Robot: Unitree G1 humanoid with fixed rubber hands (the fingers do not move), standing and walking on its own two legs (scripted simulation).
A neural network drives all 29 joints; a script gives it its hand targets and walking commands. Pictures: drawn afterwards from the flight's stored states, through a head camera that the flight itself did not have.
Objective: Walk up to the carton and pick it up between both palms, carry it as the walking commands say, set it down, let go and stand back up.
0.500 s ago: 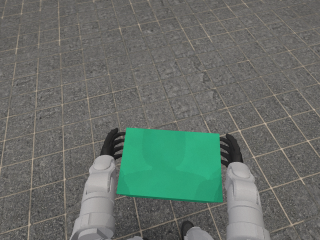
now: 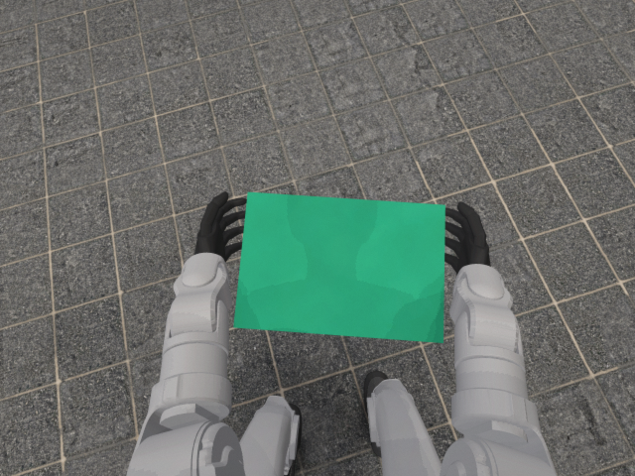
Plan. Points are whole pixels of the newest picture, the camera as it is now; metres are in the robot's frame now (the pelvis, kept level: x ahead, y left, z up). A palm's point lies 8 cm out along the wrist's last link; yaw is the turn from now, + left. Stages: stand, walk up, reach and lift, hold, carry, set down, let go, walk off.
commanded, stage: set down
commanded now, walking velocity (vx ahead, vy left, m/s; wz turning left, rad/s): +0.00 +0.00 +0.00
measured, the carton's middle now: (337, 272) +0.38 -0.02 -0.15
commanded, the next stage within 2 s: none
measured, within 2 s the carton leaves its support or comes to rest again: neither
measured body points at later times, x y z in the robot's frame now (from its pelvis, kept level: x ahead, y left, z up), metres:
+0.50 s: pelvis -0.02 -0.01 -0.08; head +0.21 -0.04 +0.31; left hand +0.42 +0.15 -0.15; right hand +0.41 -0.19 -0.16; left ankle +0.02 +0.13 -0.66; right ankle +0.09 -0.12 -0.66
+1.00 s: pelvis -0.04 +0.00 -0.16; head +0.22 -0.02 +0.21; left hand +0.44 +0.15 -0.24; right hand +0.43 -0.18 -0.25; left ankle +0.02 +0.13 -0.66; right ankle +0.09 -0.12 -0.66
